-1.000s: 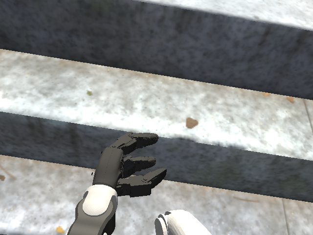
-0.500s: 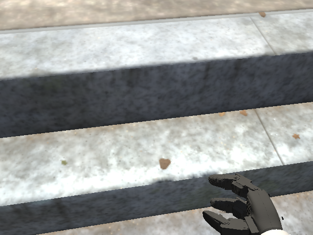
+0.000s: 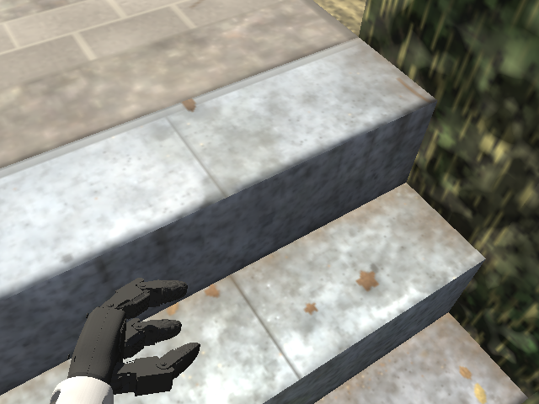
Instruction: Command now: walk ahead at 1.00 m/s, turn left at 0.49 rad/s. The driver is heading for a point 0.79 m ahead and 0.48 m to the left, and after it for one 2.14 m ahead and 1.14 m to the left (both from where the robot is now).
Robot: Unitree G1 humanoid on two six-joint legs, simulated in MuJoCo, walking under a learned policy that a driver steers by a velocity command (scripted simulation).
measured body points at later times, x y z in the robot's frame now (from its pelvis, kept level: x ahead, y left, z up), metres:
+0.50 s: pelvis +0.17 -0.09 +0.09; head +0.31 -0.05 +0.52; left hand +0.37 +0.28 +0.11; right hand +0.33 -0.35 -0.06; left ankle -0.05 -0.05 -0.65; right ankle +0.24 -0.20 -0.31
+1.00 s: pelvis +0.24 -0.07 +0.23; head +0.25 -0.08 +0.68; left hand +0.42 +0.26 +0.22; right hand +0.32 -0.31 +0.10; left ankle +0.20 +0.05 -0.19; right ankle +0.24 -0.14 -0.51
